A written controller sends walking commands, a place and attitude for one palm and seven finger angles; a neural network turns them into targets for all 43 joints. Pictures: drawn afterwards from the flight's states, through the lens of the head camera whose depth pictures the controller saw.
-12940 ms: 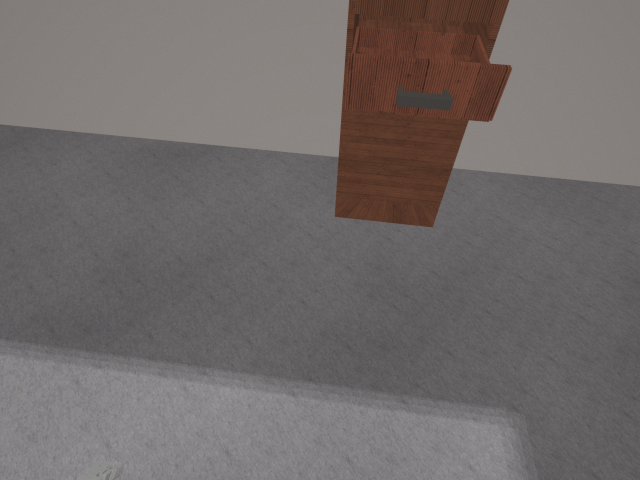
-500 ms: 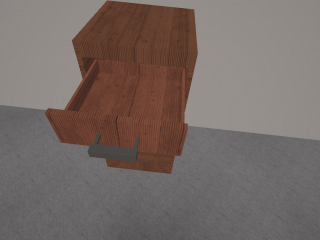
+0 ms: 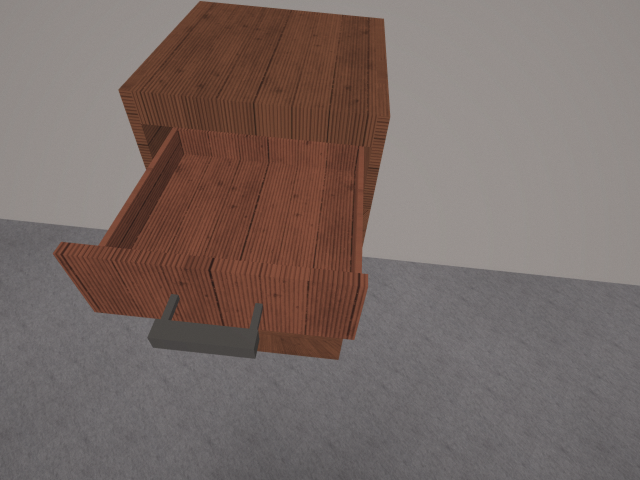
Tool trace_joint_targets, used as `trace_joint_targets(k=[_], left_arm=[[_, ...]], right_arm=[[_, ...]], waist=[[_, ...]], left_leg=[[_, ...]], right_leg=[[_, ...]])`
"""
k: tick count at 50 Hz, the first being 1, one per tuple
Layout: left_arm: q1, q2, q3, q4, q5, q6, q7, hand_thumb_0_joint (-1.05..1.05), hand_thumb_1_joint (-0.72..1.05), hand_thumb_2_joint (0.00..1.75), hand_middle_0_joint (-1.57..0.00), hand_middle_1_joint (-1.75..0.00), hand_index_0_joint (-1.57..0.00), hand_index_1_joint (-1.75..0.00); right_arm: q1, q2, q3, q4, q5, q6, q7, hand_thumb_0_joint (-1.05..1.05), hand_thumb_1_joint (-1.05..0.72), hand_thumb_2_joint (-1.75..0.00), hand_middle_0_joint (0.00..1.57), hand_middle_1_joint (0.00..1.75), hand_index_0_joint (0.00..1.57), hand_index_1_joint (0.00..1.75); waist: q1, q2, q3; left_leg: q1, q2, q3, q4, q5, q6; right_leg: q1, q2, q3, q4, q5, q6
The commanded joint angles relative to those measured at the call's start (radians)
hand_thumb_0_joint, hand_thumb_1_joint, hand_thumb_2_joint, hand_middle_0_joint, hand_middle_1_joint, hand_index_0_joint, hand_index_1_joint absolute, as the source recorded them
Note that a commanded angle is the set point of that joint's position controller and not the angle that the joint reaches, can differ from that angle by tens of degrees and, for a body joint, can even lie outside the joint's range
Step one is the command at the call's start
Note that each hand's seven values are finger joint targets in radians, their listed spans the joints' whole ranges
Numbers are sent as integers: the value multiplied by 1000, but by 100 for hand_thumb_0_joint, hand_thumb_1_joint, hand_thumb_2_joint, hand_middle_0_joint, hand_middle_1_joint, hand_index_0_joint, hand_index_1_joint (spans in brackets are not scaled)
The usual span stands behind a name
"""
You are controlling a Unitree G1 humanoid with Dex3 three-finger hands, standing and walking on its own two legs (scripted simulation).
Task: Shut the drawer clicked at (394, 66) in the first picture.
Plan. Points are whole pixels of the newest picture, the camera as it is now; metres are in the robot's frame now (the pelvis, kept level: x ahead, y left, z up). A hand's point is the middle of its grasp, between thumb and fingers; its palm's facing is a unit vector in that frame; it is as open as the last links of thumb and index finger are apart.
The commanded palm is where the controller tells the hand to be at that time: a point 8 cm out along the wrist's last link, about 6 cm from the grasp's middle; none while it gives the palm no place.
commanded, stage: come to a stop and stand still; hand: left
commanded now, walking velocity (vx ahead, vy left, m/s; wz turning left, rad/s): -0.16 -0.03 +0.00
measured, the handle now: (210, 322) +0.30 +0.17 +0.01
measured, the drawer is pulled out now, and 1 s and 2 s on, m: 0.29 0.29 0.29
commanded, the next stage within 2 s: look again from close up in 1.30 s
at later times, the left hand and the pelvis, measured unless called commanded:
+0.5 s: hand out of the picture -0.01 +0.15 -0.16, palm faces +0.02 -0.98 -0.20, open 7.3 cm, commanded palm none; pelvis -0.02 -0.02 +0.01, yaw +0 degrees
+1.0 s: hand out of the picture -0.05 +0.17 -0.17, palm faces +0.03 -0.98 -0.18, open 7.4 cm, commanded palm none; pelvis -0.04 +0.00 +0.00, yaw +1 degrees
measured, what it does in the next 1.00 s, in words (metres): stands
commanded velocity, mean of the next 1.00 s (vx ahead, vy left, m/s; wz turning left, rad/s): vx -0.01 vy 0.00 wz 0.00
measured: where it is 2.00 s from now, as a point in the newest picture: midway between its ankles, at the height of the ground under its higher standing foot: outside the picture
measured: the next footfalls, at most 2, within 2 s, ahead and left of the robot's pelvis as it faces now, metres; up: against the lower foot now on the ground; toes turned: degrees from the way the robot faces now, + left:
none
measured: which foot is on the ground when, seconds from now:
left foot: down 0.00-1.00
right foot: down 0.00-1.00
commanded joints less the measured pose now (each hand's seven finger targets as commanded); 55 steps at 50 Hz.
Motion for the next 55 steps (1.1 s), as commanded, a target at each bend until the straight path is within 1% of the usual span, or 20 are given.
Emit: trace_joint_targets(k=[1,2,3,5,8,10,14,25,31,36,37,38,39,40,42,43,45,47,48,55], left_arm=[[18,65,7,-57,-5,1,13,0,90,90,-20,-30,-20,-30],[43,65,10,-46,-2,2,12,0,90,90,-20,-30,-20,-30],[65,76,12,-41,3,-1,10,0,90,90,-20,-30,-20,-30],[41,98,13,-55,7,-5,9,0,90,90,-20,-30,-20,-30],[21,112,17,-79,10,-11,10,0,90,90,-20,-30,-20,-30],[1,113,15,-86,8,-12,11,0,90,90,-20,-30,-20,-30],[-40,119,10,-90,8,-11,4,0,90,90,-20,-30,-20,-30],[-63,130,-1,-67,6,-16,-7,0,90,90,-20,-30,-20,-30],[-30,117,-3,-48,3,-22,-7,0,90,90,-20,-30,-20,-30],[-2,100,-6,-31,2,-22,-5,0,90,90,-20,-30,-20,-30],[6,114,-15,-18,26,-49,30,0,90,90,-20,-30,-20,-30],[-8,164,-2,-31,11,-45,29,0,90,90,-20,-30,-20,-30],[10,140,-6,-51,5,-48,26,0,90,90,-20,-30,-20,-30],[-2,124,-6,-56,1,-43,24,0,90,90,-20,-30,-20,-30],[-20,111,-3,-65,3,-34,19,0,90,90,-20,-30,-20,-30],[-27,109,-6,-72,6,-24,16,0,90,90,-20,-30,-20,-30],[-31,108,-4,-78,8,-16,13,0,90,90,-20,-30,-20,-30],[-40,110,-3,-88,10,-13,10,0,90,90,-20,-30,-20,-30],[-38,113,-2,-95,12,-9,10,0,90,90,-20,-30,-20,-30],[-37,111,-1,-116,12,-5,7,0,90,90,-20,-30,-20,-30]], right_arm=[[84,-131,-19,-11,2,-6,-26,0,-90,-90,20,30,20,30],[46,-126,-20,-24,5,-1,-27,0,-90,-90,20,30,20,30],[16,-115,-24,-41,9,1,-27,0,-90,-90,20,30,20,30],[4,-97,-30,-58,8,8,-19,0,-90,-90,20,30,20,30],[6,-95,-38,-66,5,17,-11,0,-90,-90,20,30,20,30],[-4,-96,-38,-65,2,19,-7,0,-90,-90,20,30,20,30],[-26,-94,-27,-59,0,20,1,0,-90,-90,20,30,20,30],[-15,-105,-13,-32,-3,21,10,0,-90,-90,20,30,20,30],[11,-100,-8,-16,-1,14,7,0,-90,-90,20,30,20,30],[31,-90,-9,-4,0,14,4,0,-90,-90,20,30,20,30],[-48,-122,-13,-73,-1,-6,18,0,-90,-90,20,30,20,30],[-34,-88,-17,-93,1,2,14,0,-90,-90,20,30,20,30],[55,-79,-19,-90,-5,-9,10,0,-90,-90,20,30,20,30],[62,-91,-25,-84,-3,-11,7,0,-90,-90,20,30,20,30],[48,-100,-33,-85,1,0,5,0,-90,-90,20,30,20,30],[45,-105,-31,-87,-2,1,6,0,-90,-90,20,30,20,30],[30,-104,-33,-98,-1,10,10,0,-90,-90,20,30,20,30],[30,-105,-37,-107,-3,16,15,0,-90,-90,20,30,20,30],[33,-108,-37,-108,-7,16,15,0,-90,-90,20,30,20,30],[27,-131,-38,-118,-5,8,17,0,-90,-90,20,30,20,30]], waist=[[-8,203,48],[11,153,50],[17,79,47],[2,17,24],[-4,-57,-33],[-4,-27,-55],[-1,13,5],[-4,27,70],[-2,35,39],[-4,39,59],[14,82,116],[-31,77,58],[-35,31,-76],[-33,32,-142],[-29,-13,-66],[-23,39,-13],[-20,11,81],[-26,20,121],[-20,53,105],[-7,53,59]], left_leg=[[191,229,-168,-163,1090,129],[153,196,-148,-147,953,104],[125,155,-121,-133,821,67],[84,103,-91,-142,533,19],[83,89,-67,-133,450,5],[97,88,-64,-145,406,-2],[78,88,-72,-192,310,-6],[76,81,-87,-261,187,-18],[86,85,-88,-260,224,-16],[81,83,-87,-261,204,-15],[-42,97,-57,-35,263,-43],[30,79,-72,-89,251,-44],[52,84,-72,-97,230,-21],[70,85,-77,-82,280,-11],[35,90,-89,-97,244,-5],[14,92,-92,-114,239,-2],[-50,82,-111,-137,138,0],[-76,70,-121,-161,39,0],[-66,78,-125,-176,33,2],[-62,95,-167,-225,41,19]], right_leg=[[-165,-20,8,-41,-55,-11],[-120,-23,10,-133,74,-13],[-87,-32,38,-196,310,-19],[-61,-77,72,-187,544,-34],[-26,-92,76,-164,700,-42],[-32,-92,83,-177,643,-44],[-67,-75,86,-244,456,-39],[-117,-62,91,-349,203,-38],[-90,-62,85,-341,251,-41],[-106,-57,83,-344,218,-42],[-137,-120,135,-313,559,-27],[-109,-136,134,-253,732,-59],[-22,-116,110,-196,650,-70],[10,-102,89,-175,607,-70],[-55,-80,75,-191,404,-62],[-82,-69,72,-192,320,-61],[-142,-60,72,-216,159,-60],[-189,-55,79,-230,47,-64],[-177,-51,74,-225,45,-61],[-123,-41,40,-196,108,-43]])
